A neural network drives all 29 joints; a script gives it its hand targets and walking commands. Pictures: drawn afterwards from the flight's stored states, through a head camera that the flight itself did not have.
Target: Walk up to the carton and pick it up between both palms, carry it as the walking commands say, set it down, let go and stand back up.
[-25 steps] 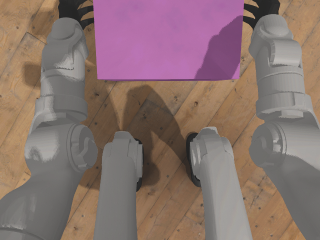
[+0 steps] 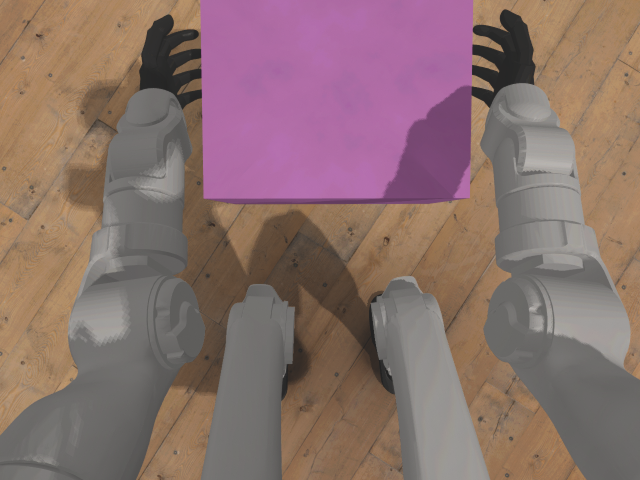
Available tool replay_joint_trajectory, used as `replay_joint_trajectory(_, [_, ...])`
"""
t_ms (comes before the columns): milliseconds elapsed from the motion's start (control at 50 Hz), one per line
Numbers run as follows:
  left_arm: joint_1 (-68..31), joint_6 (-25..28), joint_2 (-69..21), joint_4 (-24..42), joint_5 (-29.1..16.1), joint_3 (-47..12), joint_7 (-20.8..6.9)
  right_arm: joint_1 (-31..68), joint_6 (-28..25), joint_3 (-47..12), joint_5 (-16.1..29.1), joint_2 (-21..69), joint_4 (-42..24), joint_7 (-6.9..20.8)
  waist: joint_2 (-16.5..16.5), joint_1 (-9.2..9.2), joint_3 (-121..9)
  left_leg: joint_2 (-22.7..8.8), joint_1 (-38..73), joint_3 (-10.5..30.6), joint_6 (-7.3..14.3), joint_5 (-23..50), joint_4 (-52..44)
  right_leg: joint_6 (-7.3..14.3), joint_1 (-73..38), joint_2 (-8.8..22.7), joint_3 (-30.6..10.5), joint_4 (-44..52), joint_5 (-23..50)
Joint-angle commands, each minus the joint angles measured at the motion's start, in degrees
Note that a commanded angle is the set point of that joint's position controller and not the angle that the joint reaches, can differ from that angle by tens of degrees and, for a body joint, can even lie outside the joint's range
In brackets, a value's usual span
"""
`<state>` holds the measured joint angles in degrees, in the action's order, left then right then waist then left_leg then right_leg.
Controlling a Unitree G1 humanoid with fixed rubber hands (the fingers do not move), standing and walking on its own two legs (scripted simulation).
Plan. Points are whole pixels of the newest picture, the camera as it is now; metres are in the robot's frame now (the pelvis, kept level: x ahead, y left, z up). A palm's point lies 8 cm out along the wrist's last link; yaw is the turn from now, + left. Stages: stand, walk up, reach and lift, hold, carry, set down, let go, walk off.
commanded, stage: reach and lift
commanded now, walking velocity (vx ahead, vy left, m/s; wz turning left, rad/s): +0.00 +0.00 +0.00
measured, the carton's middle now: (334, 101) +0.54 -0.02 -0.16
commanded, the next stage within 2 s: none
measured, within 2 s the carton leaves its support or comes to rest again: neither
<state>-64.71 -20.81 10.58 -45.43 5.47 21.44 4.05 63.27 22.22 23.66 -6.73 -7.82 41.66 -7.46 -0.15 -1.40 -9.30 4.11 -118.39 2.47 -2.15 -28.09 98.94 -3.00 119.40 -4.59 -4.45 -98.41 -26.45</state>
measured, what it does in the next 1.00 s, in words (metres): rises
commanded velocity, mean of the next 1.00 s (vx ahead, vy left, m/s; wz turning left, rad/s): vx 0.00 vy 0.00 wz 0.00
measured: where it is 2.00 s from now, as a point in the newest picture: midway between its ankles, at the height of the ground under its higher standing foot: (333, 365)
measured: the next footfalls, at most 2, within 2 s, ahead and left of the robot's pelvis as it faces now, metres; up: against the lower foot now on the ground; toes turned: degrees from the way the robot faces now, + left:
none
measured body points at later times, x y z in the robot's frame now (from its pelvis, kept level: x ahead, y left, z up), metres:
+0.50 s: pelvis +0.01 +0.00 +0.06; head +0.26 -0.01 +0.43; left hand +0.51 +0.18 -0.01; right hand +0.50 -0.20 -0.01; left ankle +0.10 +0.12 -0.46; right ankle +0.11 -0.13 -0.46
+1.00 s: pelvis +0.03 +0.00 +0.12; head +0.23 +0.00 +0.52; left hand +0.49 +0.18 +0.06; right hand +0.48 -0.20 +0.07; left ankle +0.10 +0.12 -0.46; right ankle +0.11 -0.13 -0.46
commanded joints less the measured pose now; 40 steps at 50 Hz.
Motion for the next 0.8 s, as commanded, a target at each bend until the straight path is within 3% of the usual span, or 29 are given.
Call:
replay_joint_trajectory(0, [-36.06, 1.38, -54.43, 5.26, -9.56, -24.52, -18.60, 37.53, -1.73, -26.56, 10.05, 53.11, -4.24, 23.36, -0.87, 0.00, -63.38, 3.60, 36.54, -7.34, 1.91, 13.47, -10.29, 1.21, -35.76, -3.42, 9.70, 9.24, 13.61])
replay_joint_trajectory(780, [-21.00, 2.35, -59.83, 6.20, -7.58, -26.47, -20.09, 21.88, -2.54, -27.58, 8.24, 58.86, -3.47, 24.11, -1.02, 0.12, -56.21, 3.65, 53.01, -4.28, 1.68, 16.24, -26.33, 1.67, -52.88, -3.21, 7.09, 25.70, 15.70])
